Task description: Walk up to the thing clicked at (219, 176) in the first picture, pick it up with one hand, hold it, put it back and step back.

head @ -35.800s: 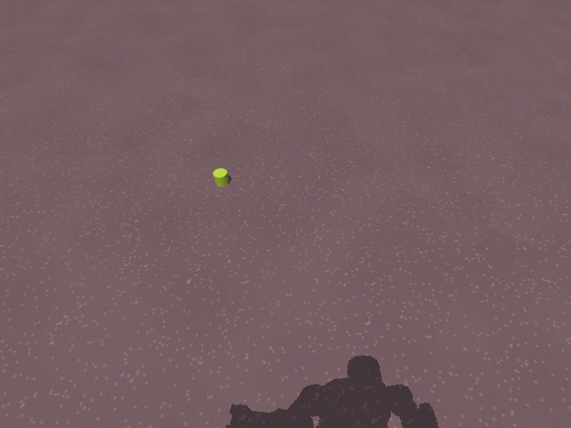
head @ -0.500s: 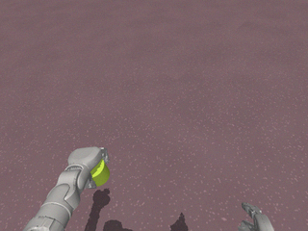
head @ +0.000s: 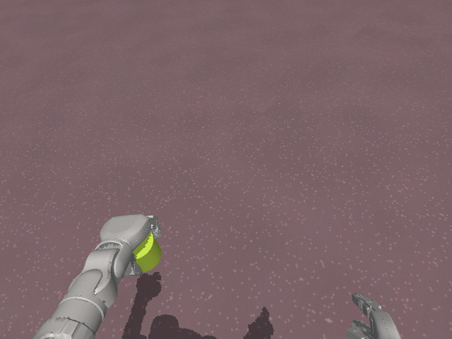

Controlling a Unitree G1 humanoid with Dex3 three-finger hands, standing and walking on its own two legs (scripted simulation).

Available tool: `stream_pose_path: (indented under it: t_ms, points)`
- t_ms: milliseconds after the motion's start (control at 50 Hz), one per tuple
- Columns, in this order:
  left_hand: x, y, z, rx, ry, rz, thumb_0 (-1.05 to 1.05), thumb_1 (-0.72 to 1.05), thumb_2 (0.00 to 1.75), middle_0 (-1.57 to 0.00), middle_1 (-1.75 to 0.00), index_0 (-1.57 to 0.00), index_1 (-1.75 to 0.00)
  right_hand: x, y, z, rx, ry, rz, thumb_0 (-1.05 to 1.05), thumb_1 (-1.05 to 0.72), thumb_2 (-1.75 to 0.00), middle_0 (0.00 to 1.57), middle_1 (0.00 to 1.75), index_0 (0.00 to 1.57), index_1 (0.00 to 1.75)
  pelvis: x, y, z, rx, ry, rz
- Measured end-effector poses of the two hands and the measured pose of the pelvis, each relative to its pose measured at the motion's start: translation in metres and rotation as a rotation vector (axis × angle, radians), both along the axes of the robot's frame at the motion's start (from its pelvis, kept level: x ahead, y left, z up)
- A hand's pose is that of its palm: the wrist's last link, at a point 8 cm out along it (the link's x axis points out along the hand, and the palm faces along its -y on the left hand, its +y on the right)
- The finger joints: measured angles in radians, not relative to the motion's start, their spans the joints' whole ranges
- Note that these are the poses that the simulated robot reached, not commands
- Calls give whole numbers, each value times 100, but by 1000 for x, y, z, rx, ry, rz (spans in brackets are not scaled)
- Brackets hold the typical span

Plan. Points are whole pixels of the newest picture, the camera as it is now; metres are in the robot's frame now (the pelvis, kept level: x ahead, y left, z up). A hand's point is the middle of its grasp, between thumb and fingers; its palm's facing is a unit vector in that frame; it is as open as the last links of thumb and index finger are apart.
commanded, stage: hold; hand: left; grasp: from above
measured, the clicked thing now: (141, 249) +0.31 +0.22 -0.06
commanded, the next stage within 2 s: crouch in 0.18 s
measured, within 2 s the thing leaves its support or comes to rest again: neither
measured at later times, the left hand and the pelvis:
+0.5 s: hand (135, 250) +0.30 +0.22 -0.05, palm faces -0.45 -0.05 -0.89, open 9.6 cm; pelvis +0.02 +0.00 +0.00, yaw +0 degrees
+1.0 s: hand (158, 267) +0.35 +0.24 -0.27, palm faces -0.41 +0.05 -0.91, open 9.6 cm; pelvis -0.03 +0.01 -0.15, yaw +1 degrees
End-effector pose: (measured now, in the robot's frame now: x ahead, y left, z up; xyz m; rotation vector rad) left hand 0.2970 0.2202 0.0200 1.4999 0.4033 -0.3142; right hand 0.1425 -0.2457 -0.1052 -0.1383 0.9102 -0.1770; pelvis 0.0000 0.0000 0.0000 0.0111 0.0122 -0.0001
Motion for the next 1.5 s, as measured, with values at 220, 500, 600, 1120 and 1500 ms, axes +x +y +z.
stream_pose_path:
  t_ms: [220, 500, 600, 1120, 1500]
  points:
    - [15, 3, 3, -5, 12, 13, 1, 4, 58, -68, -77, -64, -71, 4, -2, 0, 3, 22, -23, 1, -91, -90, 20, 30, 20, 30, 12, 1, 1, -2, 8, -1]
    - [13, 4, -17, 0, 14, 7, 1, 6, 56, -67, -76, -63, -71, 8, -7, 0, -9, 47, -22, 1, -91, -89, 20, 30, 20, 30, 17, 0, 0, -3, 27, 8]
    - [8, 6, -46, 17, 31, 5, 1, 6, 56, -67, -76, -64, -70, 1, -10, -5, -29, 87, -10, 1, -90, -89, 20, 30, 20, 30, 12, -1, -6, -5, 66, 19]
    - [65, 19, -292, 98, -23, -4, 0, 6, 56, -66, -76, -64, -71, -146, -19, -211, -135, 425, -81, 1, -91, -89, 20, 30, 20, 30, -48, 12, -202, -57, 533, 24]
    - [80, 28, -443, 46, -4, -17, 0, 4, 57, -68, -75, -65, -69, -133, -22, -322, -156, 437, 61, 1, -91, -89, 20, 30, 20, 30, -59, 5, -318, -86, 642, 28]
